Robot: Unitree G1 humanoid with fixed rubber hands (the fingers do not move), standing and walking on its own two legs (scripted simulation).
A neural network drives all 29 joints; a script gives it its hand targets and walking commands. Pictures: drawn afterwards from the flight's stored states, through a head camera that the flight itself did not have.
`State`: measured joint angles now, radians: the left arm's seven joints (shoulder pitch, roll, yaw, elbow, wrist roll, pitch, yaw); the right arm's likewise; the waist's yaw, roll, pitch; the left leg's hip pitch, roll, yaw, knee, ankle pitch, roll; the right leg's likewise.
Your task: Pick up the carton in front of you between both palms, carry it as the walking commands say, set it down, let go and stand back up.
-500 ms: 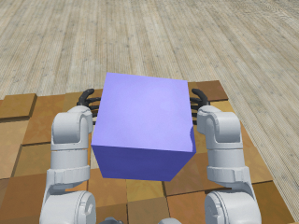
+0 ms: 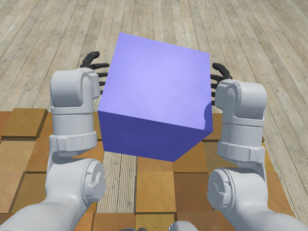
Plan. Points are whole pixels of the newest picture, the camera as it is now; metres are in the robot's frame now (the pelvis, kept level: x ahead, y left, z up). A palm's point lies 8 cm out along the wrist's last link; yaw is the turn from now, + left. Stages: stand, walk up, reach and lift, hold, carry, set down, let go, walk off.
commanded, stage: carry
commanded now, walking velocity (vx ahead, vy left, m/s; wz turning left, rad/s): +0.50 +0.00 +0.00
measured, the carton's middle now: (151, 107) +0.41 +0.01 +0.07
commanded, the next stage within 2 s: none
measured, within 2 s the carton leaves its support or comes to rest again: neither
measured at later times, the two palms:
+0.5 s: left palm (105, 47) +0.63 +0.16 +0.08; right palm (194, 43) +0.67 -0.13 +0.09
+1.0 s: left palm (97, 4) +0.89 +0.23 +0.09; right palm (171, 6) +0.89 -0.06 +0.09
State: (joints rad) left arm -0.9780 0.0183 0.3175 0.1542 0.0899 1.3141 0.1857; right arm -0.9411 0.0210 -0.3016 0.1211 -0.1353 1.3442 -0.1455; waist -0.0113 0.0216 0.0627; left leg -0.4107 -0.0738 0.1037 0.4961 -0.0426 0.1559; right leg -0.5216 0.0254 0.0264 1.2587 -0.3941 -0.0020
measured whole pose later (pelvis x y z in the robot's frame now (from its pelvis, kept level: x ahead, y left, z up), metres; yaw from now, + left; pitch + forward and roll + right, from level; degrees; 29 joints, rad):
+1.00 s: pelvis +0.54 +0.08 -0.03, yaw +1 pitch +5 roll -2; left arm -0.70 -0.02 0.22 0.25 0.10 1.27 0.17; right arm -0.70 0.04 -0.23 0.27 -0.10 1.27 -0.17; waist -0.02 -0.01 -0.11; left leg -0.34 0.01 0.09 0.54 -0.28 0.07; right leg -0.62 -0.02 -0.07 1.28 -0.47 -0.03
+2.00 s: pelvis +1.12 +0.13 -0.02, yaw +0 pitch +4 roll -2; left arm -0.27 -0.15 0.15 -0.19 0.16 1.25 0.13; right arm -0.29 0.16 -0.14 -0.18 -0.13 1.28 -0.17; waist 0.00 -0.01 -0.15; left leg -0.30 0.03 0.19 0.40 -0.18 0.08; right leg -0.45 -0.05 -0.08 1.06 -0.36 0.00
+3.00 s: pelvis +1.74 +0.15 -0.02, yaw -1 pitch +4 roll +0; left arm -0.25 -0.15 0.17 -0.23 0.15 1.20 0.13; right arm -0.30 0.16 -0.11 -0.17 -0.15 1.21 -0.16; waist 0.00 0.01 -0.03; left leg -0.33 0.04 0.23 0.39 -0.14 0.07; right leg -0.39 -0.03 -0.06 1.10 -0.42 -0.01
